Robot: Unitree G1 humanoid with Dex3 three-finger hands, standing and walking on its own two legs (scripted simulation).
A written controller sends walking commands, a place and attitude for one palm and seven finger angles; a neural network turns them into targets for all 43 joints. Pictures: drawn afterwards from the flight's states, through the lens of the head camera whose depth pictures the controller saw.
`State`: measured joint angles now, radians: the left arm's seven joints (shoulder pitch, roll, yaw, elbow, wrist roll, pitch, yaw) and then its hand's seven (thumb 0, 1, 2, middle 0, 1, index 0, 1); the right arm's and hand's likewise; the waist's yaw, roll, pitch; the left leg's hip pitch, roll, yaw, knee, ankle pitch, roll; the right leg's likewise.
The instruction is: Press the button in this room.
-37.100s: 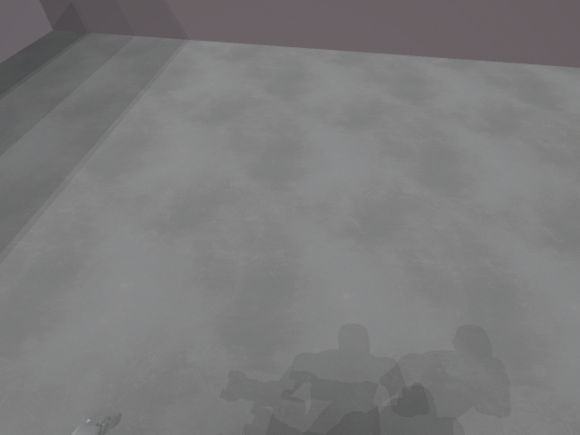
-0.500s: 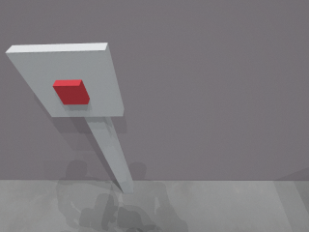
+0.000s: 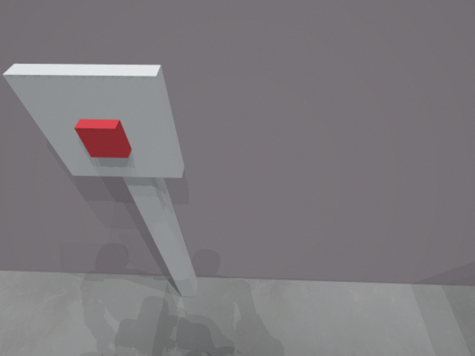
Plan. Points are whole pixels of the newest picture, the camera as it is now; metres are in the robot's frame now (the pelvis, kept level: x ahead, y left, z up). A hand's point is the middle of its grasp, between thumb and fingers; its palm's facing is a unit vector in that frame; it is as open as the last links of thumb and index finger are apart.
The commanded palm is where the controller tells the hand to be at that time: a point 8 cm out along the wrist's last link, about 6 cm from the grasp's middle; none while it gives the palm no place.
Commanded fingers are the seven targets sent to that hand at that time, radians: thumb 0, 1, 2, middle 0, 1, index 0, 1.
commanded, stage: look again from close up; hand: left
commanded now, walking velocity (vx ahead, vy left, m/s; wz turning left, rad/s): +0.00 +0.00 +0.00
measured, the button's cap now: (105, 137) +0.41 +0.25 +0.16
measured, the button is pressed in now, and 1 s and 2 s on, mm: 0 0 0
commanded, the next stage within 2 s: raise the hand and make a fist in 0.64 s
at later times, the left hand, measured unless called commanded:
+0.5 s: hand out of the picture -0.01 +0.18 -0.17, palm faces +0.02 -0.98 -0.20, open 7.3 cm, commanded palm none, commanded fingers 0.00 0.90 0.90 -0.20 -0.30 -0.20 -0.30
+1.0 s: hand (124, 296) +0.20 +0.19 +0.03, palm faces +0.13 -0.99 -0.03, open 6.5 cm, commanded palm +0.10 +0.24 -0.03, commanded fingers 0.00 0.90 0.90 -0.58 -0.72 -0.58 -0.72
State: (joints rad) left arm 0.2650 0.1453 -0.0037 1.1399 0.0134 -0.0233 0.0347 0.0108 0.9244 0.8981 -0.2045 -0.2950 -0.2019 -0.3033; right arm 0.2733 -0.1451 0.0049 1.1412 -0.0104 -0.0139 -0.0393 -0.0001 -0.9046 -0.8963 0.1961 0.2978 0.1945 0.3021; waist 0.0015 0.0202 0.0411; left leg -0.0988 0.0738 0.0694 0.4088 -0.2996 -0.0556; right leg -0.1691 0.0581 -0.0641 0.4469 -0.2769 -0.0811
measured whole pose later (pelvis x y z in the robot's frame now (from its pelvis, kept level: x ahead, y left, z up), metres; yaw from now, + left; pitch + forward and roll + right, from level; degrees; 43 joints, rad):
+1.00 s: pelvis -0.03 +0.04 -0.02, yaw +2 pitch +4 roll +1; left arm 0.34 0.12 0.00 0.07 -0.17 -0.26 0.00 0.03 0.95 0.90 -0.34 -0.45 -0.34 -0.46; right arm 0.23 -0.28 -0.05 0.75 0.02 -0.29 -0.06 0.02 -0.91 -0.90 0.20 0.30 0.20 0.30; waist -0.03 0.05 -0.10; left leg -0.36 -0.01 0.04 0.67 -0.38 0.01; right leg -0.42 -0.03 -0.07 0.70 -0.36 -0.02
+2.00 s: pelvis -0.04 +0.05 -0.02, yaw +3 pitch +1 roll -1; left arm 0.35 0.28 0.22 -0.25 -0.29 -0.09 -0.22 0.02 0.90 0.90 -1.30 -1.49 -1.30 -1.50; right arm 0.24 -0.24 0.04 0.57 0.05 -0.31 -0.07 0.01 -0.90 -0.90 0.20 0.30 0.20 0.30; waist 0.04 0.04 -0.06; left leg -0.32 0.01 0.01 0.71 -0.40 0.02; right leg -0.34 -0.02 -0.10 0.66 -0.34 -0.01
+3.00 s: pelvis -0.05 +0.04 +0.00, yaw +3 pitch -5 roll +0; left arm 0.10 0.29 0.27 -0.16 -0.31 0.11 -0.28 0.02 0.90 0.90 -1.31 -1.50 -1.30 -1.50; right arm 0.21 -0.25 0.08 0.65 0.07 -0.29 -0.10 0.01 -0.90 -0.90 0.20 0.30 0.20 0.30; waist 0.06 0.07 -0.01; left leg -0.16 0.01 0.01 0.54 -0.29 0.00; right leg -0.18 -0.01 -0.10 0.51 -0.25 -0.03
